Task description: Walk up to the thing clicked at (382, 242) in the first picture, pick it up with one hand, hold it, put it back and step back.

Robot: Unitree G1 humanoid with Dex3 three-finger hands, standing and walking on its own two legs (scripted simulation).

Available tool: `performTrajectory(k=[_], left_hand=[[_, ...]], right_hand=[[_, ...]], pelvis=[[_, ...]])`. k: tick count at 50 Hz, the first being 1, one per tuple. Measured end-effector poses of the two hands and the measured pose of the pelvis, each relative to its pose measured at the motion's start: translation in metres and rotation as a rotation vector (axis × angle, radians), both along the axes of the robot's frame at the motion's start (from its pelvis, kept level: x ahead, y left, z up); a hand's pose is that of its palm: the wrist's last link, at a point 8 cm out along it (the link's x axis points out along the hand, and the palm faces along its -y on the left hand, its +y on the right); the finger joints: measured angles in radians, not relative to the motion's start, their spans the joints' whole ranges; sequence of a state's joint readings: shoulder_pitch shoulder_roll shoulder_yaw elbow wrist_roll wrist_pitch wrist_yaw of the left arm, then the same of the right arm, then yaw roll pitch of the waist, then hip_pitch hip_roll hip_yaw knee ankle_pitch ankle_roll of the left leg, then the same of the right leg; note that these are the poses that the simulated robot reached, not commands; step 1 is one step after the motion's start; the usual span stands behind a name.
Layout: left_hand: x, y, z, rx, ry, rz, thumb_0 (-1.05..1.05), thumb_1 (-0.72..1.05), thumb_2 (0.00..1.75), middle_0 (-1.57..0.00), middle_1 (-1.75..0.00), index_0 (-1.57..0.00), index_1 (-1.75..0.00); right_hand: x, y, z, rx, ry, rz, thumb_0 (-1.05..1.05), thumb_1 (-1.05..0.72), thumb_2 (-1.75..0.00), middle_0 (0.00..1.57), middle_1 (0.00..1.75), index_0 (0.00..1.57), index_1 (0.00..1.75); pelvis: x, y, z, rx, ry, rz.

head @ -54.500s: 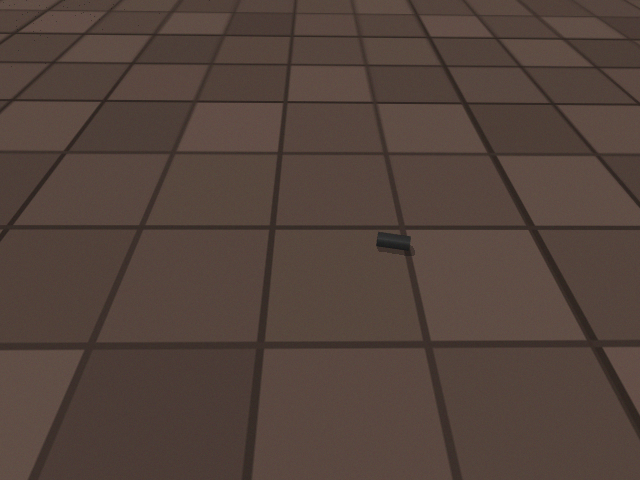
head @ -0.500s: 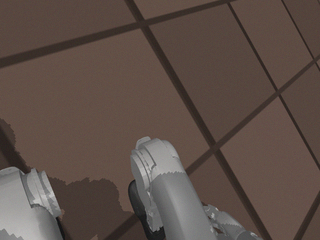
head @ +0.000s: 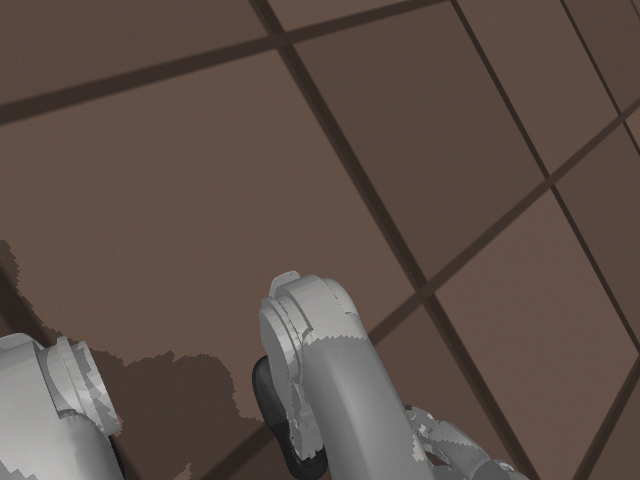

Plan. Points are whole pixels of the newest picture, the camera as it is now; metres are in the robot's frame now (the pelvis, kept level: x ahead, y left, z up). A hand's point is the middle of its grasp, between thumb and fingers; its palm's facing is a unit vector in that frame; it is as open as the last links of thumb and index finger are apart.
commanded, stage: open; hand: left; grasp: from above
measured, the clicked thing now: out of the picture +0.42 +0.36 -0.26
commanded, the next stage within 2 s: withdraw in 0.30 s
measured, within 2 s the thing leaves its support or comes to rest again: neither
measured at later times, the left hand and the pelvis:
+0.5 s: hand out of the picture +0.41 +0.35 -0.23, palm faces -0.41 -0.17 -0.90, open 13.3 cm; pelvis +0.00 +0.00 +0.00, yaw +0 degrees
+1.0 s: hand out of the picture +0.42 +0.38 -0.04, palm faces -0.38 -0.09 -0.92, open 14.1 cm; pelvis -0.01 +0.00 +0.06, yaw +6 degrees
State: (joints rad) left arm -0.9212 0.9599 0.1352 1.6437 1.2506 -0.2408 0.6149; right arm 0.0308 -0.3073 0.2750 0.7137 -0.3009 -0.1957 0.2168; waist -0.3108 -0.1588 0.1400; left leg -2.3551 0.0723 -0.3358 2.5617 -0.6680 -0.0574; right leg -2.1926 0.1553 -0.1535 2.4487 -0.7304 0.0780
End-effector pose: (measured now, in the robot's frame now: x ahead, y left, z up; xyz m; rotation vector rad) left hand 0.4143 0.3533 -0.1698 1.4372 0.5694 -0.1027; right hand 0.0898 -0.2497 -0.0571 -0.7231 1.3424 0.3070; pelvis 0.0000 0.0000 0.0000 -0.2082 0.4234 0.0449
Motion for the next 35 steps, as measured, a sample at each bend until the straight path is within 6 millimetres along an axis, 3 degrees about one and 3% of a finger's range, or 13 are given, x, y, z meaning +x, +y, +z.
performTrajectory(k=[13,27,31,35], left_hand=[[-0.004,0.006,0.002,-0.01,0.017,0.008,0.0,-0.28,0.81,-0.28,-0.81,-0.29,-0.81],[-0.003,0.003,0.002,-0.018,-0.003,-0.008,0.0,-0.4,0.92,-0.16,-0.95,-0.17,-0.94],[0.002,0.004,0.013,-0.001,-0.074,-0.003,0.0,-0.42,0.92,-0.14,-0.95,-0.15,-0.95],[0.006,0.009,0.038,0.036,-0.139,0.024,0.0,-0.44,0.92,-0.13,-0.96,-0.14,-0.95]], right_hand=[[0.007,0.001,0.0,0.001,-0.004,0.005,0.0,-0.9,-0.9,0.2,0.3,0.2,0.3],[-0.005,0.001,0.001,-0.003,0.012,-0.004,0.0,-0.9,-0.9,0.2,0.3,0.2,0.3],[-0.007,0.001,0.0,0.009,0.017,-0.017,0.0,-0.9,-0.9,0.2,0.3,0.2,0.3],[-0.004,0.002,-0.003,0.036,0.0,-0.059,0.0,-0.9,-0.9,0.2,0.3,0.2,0.3]], pelvis=[[0.0,0.001,0.002,-0.002,0.003,0.003],[-0.002,0.001,0.0,-0.002,-0.008,0.001],[-0.001,0.001,0.0,-0.002,0.001,0.002],[0.001,0.001,0.003,0.0,0.025,0.007]])
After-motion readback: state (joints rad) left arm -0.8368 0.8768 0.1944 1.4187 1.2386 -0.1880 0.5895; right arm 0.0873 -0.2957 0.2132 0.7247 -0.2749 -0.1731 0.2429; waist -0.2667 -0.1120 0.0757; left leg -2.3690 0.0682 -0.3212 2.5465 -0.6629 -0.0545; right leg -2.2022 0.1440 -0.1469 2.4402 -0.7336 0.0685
